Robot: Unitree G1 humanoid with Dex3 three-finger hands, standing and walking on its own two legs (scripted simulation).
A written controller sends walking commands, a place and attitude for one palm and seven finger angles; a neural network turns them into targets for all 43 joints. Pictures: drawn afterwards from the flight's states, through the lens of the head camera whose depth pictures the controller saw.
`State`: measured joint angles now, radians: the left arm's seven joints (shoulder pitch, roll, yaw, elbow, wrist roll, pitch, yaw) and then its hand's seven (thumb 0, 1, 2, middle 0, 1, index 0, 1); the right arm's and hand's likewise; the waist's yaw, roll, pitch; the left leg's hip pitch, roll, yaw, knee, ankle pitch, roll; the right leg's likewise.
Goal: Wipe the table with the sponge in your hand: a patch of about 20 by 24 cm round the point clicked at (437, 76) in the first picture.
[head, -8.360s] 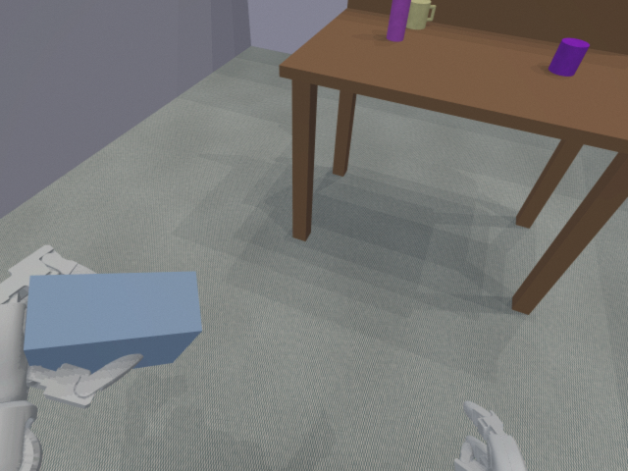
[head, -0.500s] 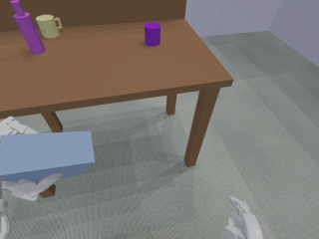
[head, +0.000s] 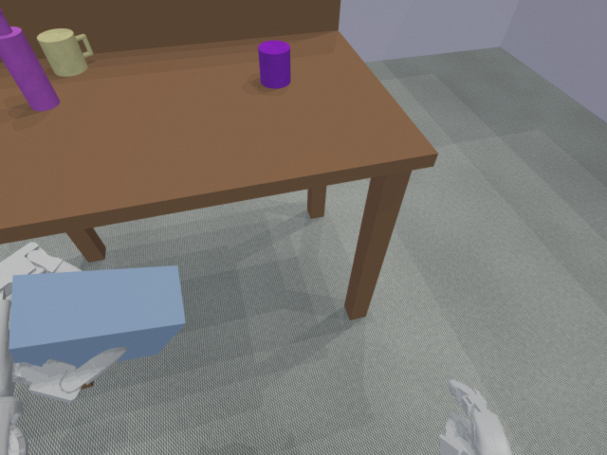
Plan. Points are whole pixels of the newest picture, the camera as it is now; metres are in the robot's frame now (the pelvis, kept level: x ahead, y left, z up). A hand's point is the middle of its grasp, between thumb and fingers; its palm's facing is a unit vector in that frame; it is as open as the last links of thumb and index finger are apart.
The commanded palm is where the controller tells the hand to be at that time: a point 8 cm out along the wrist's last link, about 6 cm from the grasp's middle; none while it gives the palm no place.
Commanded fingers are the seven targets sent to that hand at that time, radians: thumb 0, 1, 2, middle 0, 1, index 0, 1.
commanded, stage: come to a stop and stand still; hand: left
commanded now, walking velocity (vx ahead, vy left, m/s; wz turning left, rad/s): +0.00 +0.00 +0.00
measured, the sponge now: (123, 319) +0.23 +0.20 +0.12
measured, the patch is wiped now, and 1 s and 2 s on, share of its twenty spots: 0.00 0.00 0.00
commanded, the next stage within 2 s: look again from close up in 0.20 s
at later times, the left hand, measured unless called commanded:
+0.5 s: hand (37, 299) +0.23 +0.27 +0.17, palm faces +0.43 -0.82 -0.39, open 9.7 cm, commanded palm +0.15 +0.28 +0.18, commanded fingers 0.00 0.10 1.30 -1.20 -1.60 -1.20 -1.60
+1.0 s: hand (60, 267) +0.27 +0.28 +0.15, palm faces +0.37 -0.86 -0.35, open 9.7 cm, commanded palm +0.21 +0.31 +0.18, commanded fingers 0.00 0.10 1.30 -1.20 -1.60 -1.20 -1.60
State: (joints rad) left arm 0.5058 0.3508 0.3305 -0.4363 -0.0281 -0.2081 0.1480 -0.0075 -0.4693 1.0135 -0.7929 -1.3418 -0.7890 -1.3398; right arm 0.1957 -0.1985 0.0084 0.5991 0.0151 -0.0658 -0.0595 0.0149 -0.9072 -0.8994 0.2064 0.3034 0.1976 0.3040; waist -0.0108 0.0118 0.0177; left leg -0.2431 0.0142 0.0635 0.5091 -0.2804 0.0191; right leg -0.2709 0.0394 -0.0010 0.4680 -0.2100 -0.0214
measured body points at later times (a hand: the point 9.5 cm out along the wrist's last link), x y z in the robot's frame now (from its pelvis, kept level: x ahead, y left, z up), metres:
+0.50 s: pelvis -0.02 +0.01 +0.00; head +0.01 +0.00 +0.45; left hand +0.20 +0.31 +0.19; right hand +0.16 -0.22 -0.08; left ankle -0.01 +0.10 -0.74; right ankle +0.02 -0.11 -0.74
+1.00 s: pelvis +0.04 +0.04 -0.01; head +0.05 +0.05 +0.44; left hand +0.25 +0.32 +0.17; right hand +0.22 -0.19 -0.07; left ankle -0.01 +0.10 -0.74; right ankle +0.02 -0.10 -0.74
